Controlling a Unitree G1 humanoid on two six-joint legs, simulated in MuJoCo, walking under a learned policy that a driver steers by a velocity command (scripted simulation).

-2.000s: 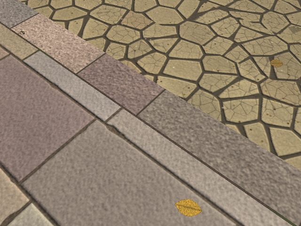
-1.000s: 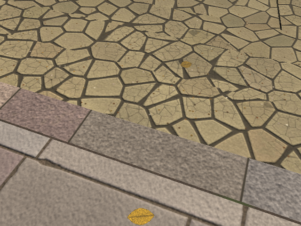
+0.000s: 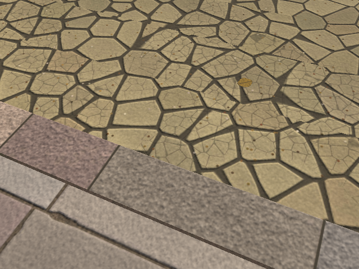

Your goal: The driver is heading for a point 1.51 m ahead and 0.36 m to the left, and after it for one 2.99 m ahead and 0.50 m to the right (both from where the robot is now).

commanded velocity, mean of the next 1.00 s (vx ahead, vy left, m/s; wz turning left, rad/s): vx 0.49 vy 0.00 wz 0.00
